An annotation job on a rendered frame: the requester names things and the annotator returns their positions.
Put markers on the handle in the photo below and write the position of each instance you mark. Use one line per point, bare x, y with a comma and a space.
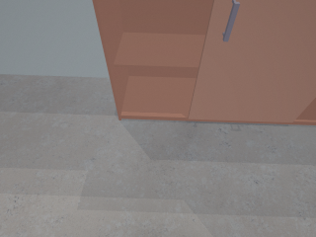
231, 20

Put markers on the wardrobe door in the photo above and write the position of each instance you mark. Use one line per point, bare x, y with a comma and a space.
266, 71
309, 112

